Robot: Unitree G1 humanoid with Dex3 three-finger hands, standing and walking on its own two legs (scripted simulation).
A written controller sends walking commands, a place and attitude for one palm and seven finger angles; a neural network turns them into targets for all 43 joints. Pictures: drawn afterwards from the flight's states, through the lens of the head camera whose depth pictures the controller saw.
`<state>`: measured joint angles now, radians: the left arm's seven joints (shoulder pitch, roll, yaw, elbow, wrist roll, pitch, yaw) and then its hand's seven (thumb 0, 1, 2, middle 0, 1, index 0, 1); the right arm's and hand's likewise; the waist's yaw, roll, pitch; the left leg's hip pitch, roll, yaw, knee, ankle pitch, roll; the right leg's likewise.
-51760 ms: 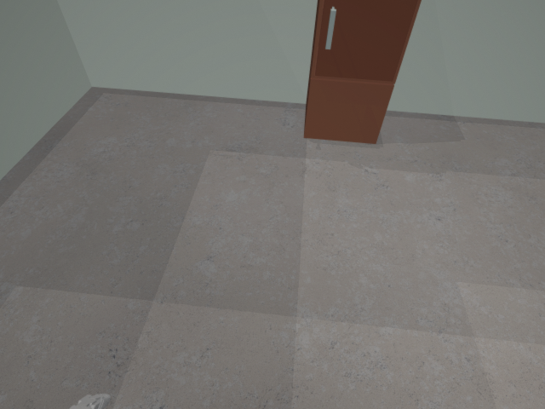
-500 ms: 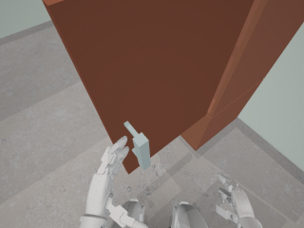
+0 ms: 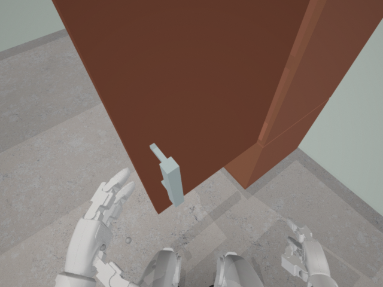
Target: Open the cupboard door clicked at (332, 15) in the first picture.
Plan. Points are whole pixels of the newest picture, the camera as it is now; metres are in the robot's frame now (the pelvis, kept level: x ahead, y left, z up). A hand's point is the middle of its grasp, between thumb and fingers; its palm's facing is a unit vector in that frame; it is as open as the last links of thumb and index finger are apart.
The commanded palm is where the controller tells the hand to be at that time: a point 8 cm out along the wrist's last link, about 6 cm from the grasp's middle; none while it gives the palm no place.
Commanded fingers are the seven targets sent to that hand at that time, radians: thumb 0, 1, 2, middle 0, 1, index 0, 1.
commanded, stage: draw the hand back to the body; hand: left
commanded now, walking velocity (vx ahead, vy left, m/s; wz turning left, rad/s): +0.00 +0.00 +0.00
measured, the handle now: (167, 177) +0.33 +0.08 +0.04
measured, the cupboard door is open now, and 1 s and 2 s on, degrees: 90 90 90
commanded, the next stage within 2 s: step back with the hand held close in 1.44 s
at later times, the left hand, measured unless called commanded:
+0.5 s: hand (39, 217) +0.20 +0.21 +0.17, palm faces +0.08 -0.97 -0.25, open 15.4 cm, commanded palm +0.17 +0.27 +0.19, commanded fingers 0.00 -0.05 0.50 -0.17 -0.30 -0.17 -0.30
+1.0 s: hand out of the picture +0.24 +0.30 +0.28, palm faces +0.37 -0.83 -0.43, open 9.8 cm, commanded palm +0.19 +0.35 +0.30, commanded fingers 0.00 0.83 0.87 -0.20 -0.30 -0.20 -0.30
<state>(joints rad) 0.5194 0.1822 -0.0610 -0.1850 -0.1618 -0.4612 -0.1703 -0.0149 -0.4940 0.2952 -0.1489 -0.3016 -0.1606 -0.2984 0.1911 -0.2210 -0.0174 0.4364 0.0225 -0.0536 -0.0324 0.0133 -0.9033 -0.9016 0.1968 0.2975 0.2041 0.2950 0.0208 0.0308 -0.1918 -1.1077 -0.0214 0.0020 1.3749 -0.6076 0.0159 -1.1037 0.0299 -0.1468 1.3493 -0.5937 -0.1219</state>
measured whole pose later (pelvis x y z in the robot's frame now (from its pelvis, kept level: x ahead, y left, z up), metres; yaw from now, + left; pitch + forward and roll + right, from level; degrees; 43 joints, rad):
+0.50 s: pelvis +0.03 +0.04 +0.08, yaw -1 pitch +9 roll -2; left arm 0.70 0.29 0.05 -0.41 -0.10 -0.12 0.02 -0.01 -0.34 0.36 -0.15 -0.30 -0.16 -0.30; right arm 0.29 -0.23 0.02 0.39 0.05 -0.03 -0.11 0.01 -0.90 -0.90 0.20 0.30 0.20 0.30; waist 0.02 0.07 -0.18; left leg -0.61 -0.03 0.02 0.95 -0.49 0.07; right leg -0.59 0.04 -0.09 0.89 -0.45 -0.05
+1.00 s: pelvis +0.05 +0.06 +0.13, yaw -1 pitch -2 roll -2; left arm 0.53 0.37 0.28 -0.45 -0.06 -0.03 0.12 0.00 0.50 0.72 -0.19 -0.30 -0.20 -0.30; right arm 0.24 -0.23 0.06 0.55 0.02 -0.10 -0.07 0.01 -0.90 -0.90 0.20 0.30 0.21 0.30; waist 0.06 0.08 -0.04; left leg -0.18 -0.07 0.04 0.53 -0.33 0.09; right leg -0.18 0.02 -0.05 0.50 -0.29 -0.01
